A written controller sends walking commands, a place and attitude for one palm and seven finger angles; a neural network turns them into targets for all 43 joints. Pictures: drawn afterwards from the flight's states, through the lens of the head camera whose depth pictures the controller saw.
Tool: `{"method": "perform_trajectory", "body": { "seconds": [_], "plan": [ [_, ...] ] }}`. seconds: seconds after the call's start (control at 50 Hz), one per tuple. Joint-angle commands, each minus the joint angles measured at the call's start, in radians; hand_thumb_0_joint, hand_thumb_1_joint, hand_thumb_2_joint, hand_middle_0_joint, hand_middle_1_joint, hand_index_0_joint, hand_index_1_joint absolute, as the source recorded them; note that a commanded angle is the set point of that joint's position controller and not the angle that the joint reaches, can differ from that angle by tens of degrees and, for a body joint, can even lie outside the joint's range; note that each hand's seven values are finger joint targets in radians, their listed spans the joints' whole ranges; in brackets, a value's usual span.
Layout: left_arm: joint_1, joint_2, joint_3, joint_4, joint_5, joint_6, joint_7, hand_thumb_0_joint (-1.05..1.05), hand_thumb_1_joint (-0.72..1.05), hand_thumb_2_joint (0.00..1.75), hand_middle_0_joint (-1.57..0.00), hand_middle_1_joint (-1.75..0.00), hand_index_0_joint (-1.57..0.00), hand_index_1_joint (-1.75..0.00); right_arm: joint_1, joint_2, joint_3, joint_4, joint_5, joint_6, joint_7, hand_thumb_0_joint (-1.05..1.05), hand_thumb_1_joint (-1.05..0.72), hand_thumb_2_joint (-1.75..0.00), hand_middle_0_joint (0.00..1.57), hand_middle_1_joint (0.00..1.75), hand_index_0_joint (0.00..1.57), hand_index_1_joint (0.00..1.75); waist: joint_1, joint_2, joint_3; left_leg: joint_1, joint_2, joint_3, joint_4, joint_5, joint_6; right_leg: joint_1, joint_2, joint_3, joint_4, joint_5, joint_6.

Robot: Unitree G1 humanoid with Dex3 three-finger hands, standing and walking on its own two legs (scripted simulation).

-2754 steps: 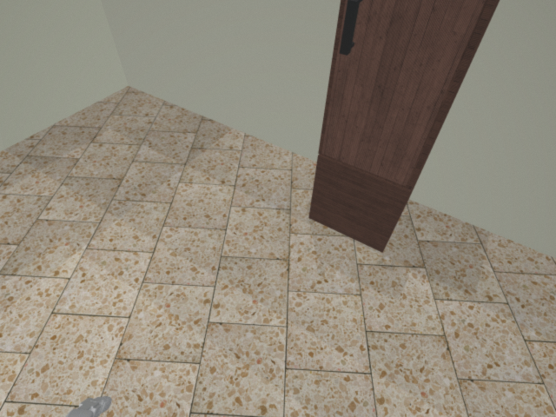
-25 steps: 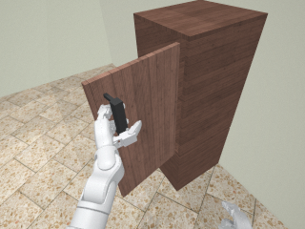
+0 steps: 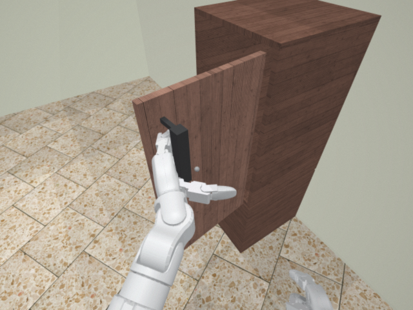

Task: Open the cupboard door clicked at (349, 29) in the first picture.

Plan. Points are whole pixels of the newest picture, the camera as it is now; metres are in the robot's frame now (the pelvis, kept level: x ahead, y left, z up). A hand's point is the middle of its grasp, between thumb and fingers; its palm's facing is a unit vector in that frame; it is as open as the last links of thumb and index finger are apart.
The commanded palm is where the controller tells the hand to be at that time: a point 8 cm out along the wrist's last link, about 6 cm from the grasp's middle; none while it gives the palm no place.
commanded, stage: slide the hand sideways off the handle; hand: left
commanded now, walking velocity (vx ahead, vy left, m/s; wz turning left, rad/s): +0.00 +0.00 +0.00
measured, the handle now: (175, 151) +0.38 +0.10 +0.14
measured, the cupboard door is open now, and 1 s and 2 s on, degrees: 98 100 100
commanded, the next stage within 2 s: draw the hand back to the body in 1.30 s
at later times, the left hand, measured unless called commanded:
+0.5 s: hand (191, 186) +0.29 +0.05 +0.14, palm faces -0.10 -0.99 +0.03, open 16.4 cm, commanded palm +0.26 +0.09 +0.14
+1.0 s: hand (170, 209) +0.25 +0.08 +0.13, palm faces -0.05 -1.00 -0.02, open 16.4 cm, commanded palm +0.22 +0.14 +0.14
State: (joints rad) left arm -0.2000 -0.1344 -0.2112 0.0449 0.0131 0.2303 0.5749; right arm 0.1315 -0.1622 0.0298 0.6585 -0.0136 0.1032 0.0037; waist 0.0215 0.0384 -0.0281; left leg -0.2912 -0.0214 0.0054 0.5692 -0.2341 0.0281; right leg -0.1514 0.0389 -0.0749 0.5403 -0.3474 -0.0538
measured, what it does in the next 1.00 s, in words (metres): stands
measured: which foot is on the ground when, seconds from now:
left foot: down 0.00-1.00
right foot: down 0.00-1.00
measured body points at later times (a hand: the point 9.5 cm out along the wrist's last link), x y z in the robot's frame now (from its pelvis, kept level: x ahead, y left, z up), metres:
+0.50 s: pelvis -0.02 +0.02 +0.00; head -0.06 +0.01 +0.45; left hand +0.29 +0.11 +0.14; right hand +0.16 -0.19 -0.08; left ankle +0.05 +0.10 -0.73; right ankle -0.03 -0.08 -0.73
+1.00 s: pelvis +0.01 -0.01 +0.00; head -0.03 -0.03 +0.45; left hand +0.24 +0.14 +0.14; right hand +0.21 -0.22 -0.06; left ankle +0.05 +0.10 -0.73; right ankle -0.03 -0.08 -0.73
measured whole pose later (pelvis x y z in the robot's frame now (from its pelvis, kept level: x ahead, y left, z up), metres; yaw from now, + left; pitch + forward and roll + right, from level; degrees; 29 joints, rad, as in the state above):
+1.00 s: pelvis +0.01 -0.01 +0.00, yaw -1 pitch -4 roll +0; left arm 0.22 0.13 -0.11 -0.31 -0.14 0.15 0.02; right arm 0.16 -0.21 0.07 0.52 0.03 0.06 -0.02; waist 0.03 0.05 -0.03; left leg -0.23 -0.01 0.01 0.53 -0.23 0.02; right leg -0.09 0.05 -0.06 0.50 -0.34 -0.07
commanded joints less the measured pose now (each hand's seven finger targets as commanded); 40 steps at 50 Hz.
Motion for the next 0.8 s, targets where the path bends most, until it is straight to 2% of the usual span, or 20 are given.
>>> {"method": "perform_trajectory", "body": {
  "seconds": [0.0,0.04,0.08,0.1,0.12,0.16,0.2,0.22,0.26,0.3,0.34,0.38,0.4,0.44,0.5,0.58,0.6,0.66,0.7,0.78],
  "plan": [
    [-0.328,-0.052,-0.008,-0.193,0.032,-0.048,0.031,0.00,-0.50,0.30,-0.15,-0.30,-0.15,-0.30,-0.160,-0.093,-0.032,-0.162,-0.004,-0.045,0.003,0.00,-0.90,-0.90,0.20,0.30,0.20,0.30,0.001,-0.121,-0.177,0.193,0.036,-0.047,-0.041,0.172,-0.011,-0.110,-0.027,0.026,-0.100,0.209,0.009],
    [-0.367,-0.086,-0.034,-0.208,0.036,-0.045,0.041,0.00,-0.50,0.30,-0.15,-0.30,-0.15,-0.30,-0.176,-0.090,-0.032,-0.162,-0.004,-0.042,0.007,0.00,-0.90,-0.90,0.20,0.30,0.20,0.30,-0.007,-0.087,-0.174,0.196,0.038,-0.050,-0.038,0.155,-0.013,-0.127,-0.028,0.024,-0.093,0.184,0.006],
    [-0.400,-0.091,-0.034,-0.177,0.038,-0.038,0.053,0.00,-0.50,0.30,-0.15,-0.30,-0.15,-0.30,-0.178,-0.092,-0.031,-0.152,-0.003,-0.042,0.010,0.00,-0.90,-0.90,0.20,0.30,0.20,0.30,-0.013,-0.097,-0.159,0.185,0.038,-0.057,-0.040,0.121,-0.015,-0.146,-0.025,0.020,-0.093,0.146,0.004],
    [-0.368,-0.029,-0.238,-0.163,0.109,-0.091,-0.167,0.00,-0.50,0.30,-0.15,-0.30,-0.15,-0.30,-0.097,-0.128,-0.025,-0.140,-0.007,-0.023,0.018,0.00,-0.90,-0.90,0.20,0.30,0.20,0.30,-0.097,-0.162,-0.102,0.215,0.028,-0.071,-0.064,0.165,0.001,-0.181,-0.025,0.056,-0.072,0.208,0.011],
    [-0.441,0.039,-0.167,-0.219,0.066,-0.139,-0.277,0.00,-0.50,0.30,-0.15,-0.30,-0.15,-0.30,-0.099,-0.123,-0.035,-0.179,0.009,-0.016,0.005,0.00,-0.90,-0.90,0.20,0.30,0.20,0.30,-0.065,-0.090,-0.200,0.240,0.028,-0.064,-0.063,0.189,0.003,-0.150,-0.025,0.057,-0.056,0.246,0.003],
    [-0.456,0.080,-0.163,-0.234,0.031,-0.190,-0.396,0.00,-0.50,0.30,-0.15,-0.30,-0.15,-0.30,-0.100,-0.117,-0.025,-0.206,0.017,-0.018,-0.016,0.00,-0.90,-0.90,0.20,0.30,0.20,0.30,-0.055,-0.017,-0.272,0.290,0.019,-0.061,-0.052,0.226,0.007,-0.120,-0.026,0.059,-0.047,0.294,-0.004],
    [-0.419,0.086,-0.167,-0.198,-0.042,-0.211,-0.521,0.00,-0.50,0.30,-0.15,-0.30,-0.15,-0.30,-0.096,-0.120,-0.013,-0.221,0.032,-0.029,-0.028,0.00,-0.90,-0.90,0.20,0.30,0.20,0.30,-0.070,-0.007,-0.243,0.311,0.024,-0.069,-0.060,0.187,0.007,-0.143,-0.022,0.043,-0.067,0.252,-0.002],
    [-0.423,0.091,-0.132,-0.175,-0.093,-0.207,-0.551,0.00,-0.50,0.30,-0.15,-0.30,-0.15,-0.30,-0.111,-0.116,-0.003,-0.230,0.040,-0.040,-0.035,0.00,-0.90,-0.90,0.20,0.30,0.20,0.30,-0.065,-0.022,-0.207,0.292,0.024,-0.078,-0.078,0.133,0.004,-0.148,-0.016,0.031,-0.083,0.206,0.000],
    [-0.416,0.070,-0.078,-0.159,-0.178,-0.189,-0.561,0.00,-0.50,0.30,-0.15,-0.30,-0.15,-0.30,-0.146,-0.118,0.005,-0.238,0.051,-0.066,-0.046,0.00,-0.90,-0.90,0.20,0.30,0.20,0.30,-0.048,-0.048,-0.162,0.267,0.028,-0.094,-0.105,0.040,-0.004,-0.159,-0.006,0.013,-0.099,0.131,0.004],
    [-0.378,0.065,-0.027,-0.119,-0.223,-0.167,-0.537,0.00,-0.50,0.30,-0.15,-0.30,-0.15,-0.30,-0.159,-0.121,0.011,-0.235,0.055,-0.086,-0.045,0.00,-0.90,-0.90,0.20,0.30,0.20,0.30,-0.024,-0.102,-0.110,0.215,0.031,-0.104,-0.134,-0.045,-0.008,-0.162,-0.001,0.004,-0.110,0.068,0.009],
    [-0.350,0.064,-0.005,-0.137,-0.217,-0.166,-0.501,0.00,-0.50,0.30,-0.15,-0.30,-0.15,-0.30,-0.157,-0.125,0.007,-0.238,0.050,-0.100,-0.035,0.00,-0.90,-0.90,0.20,0.30,0.20,0.30,-0.016,-0.126,-0.106,0.201,0.034,-0.104,-0.145,-0.069,-0.008,-0.163,-0.001,0.002,-0.105,0.049,0.013],
    [-0.333,0.065,-0.017,-0.179,-0.174,-0.179,-0.470,0.00,-0.50,0.30,-0.15,-0.30,-0.15,-0.30,-0.147,-0.125,0.001,-0.246,0.045,-0.103,-0.018,0.00,-0.90,-0.90,0.20,0.30,0.20,0.30,-0.018,-0.093,-0.118,0.201,0.035,-0.097,-0.144,-0.064,-0.010,-0.163,-0.003,0.005,-0.094,0.054,0.012],
    [-0.296,0.087,-0.009,-0.189,-0.151,-0.188,-0.457,0.00,-0.50,0.30,-0.15,-0.30,-0.15,-0.30,-0.139,-0.126,-0.004,-0.246,0.044,-0.102,-0.008,0.00,-0.90,-0.90,0.20,0.30,0.20,0.30,-0.004,-0.072,-0.126,0.200,0.037,-0.094,-0.146,-0.065,-0.014,-0.157,-0.003,0.008,-0.088,0.053,0.009],
    [-0.287,0.081,-0.046,-0.240,-0.105,-0.199,-0.444,0.00,-0.50,0.30,-0.15,-0.30,-0.15,-0.30,-0.131,-0.124,-0.008,-0.260,0.039,-0.095,0.006,0.00,-0.90,-0.90,0.20,0.30,0.20,0.30,-0.017,-0.024,-0.143,0.213,0.038,-0.092,-0.139,-0.050,-0.013,-0.162,-0.006,0.016,-0.080,0.065,0.005],
    [-0.269,0.130,-0.038,-0.250,-0.074,-0.192,-0.444,0.00,-0.50,0.30,-0.15,-0.30,-0.15,-0.30,-0.125,-0.130,-0.010,-0.264,0.038,-0.078,0.007,0.00,-0.90,-0.90,0.20,0.30,0.20,0.30,-0.026,-0.057,-0.133,0.200,0.041,-0.085,-0.135,-0.066,-0.008,-0.155,-0.004,0.024,-0.095,0.048,0.007],
    [-0.209,0.188,0.026,-0.297,-0.108,-0.167,-0.467,0.00,-0.50,0.30,-0.15,-0.30,-0.15,-0.30,-0.150,-0.124,0.001,-0.281,0.039,-0.070,-0.011,0.00,-0.90,-0.90,0.20,0.30,0.20,0.30,-0.005,-0.049,-0.139,0.203,0.029,-0.055,-0.128,-0.026,-0.001,-0.117,-0.008,0.038,-0.132,0.052,0.009],
    [-0.185,0.212,0.048,-0.284,-0.115,-0.159,-0.475,0.00,-0.50,0.30,-0.15,-0.30,-0.15,-0.30,-0.151,-0.127,0.003,-0.278,0.039,-0.066,-0.016,0.00,-0.90,-0.90,0.20,0.30,0.20,0.30,-0.001,-0.072,-0.136,0.199,0.027,-0.049,-0.125,-0.022,0.002,-0.107,-0.009,0.043,-0.145,0.047,0.011],
    [-0.146,0.218,0.070,-0.319,-0.139,-0.143,-0.493,0.00,-0.50,0.30,-0.15,-0.30,-0.15,-0.30,-0.165,-0.124,0.010,-0.284,0.041,-0.066,-0.025,0.00,-0.90,-0.90,0.20,0.30,0.20,0.30,-0.001,-0.082,-0.102,0.201,0.027,-0.041,-0.126,-0.001,0.003,-0.108,-0.009,0.046,-0.165,0.057,0.015],
    [-0.062,0.229,0.089,-0.364,-0.156,-0.142,-0.502,0.00,-0.50,0.30,-0.15,-0.30,-0.15,-0.30,-0.170,-0.121,0.013,-0.293,0.041,-0.070,-0.025,0.00,-0.90,-0.90,0.20,0.30,0.20,0.30,0.013,-0.068,-0.118,0.209,0.026,-0.036,-0.124,0.027,0.003,-0.088,-0.010,0.049,-0.169,0.081,0.016],
    [0.050,0.242,0.100,-0.493,-0.158,-0.153,-0.513,0.00,-0.50,0.30,-0.15,-0.30,-0.15,-0.30,-0.167,-0.121,0.012,-0.310,0.042,-0.077,-0.020,0.00,-0.90,-0.90,0.20,0.30,0.20,0.30,0.014,-0.032,-0.131,0.227,0.027,-0.026,-0.116,0.099,0.004,-0.075,-0.009,0.050,-0.154,0.168,0.018]
  ]
}}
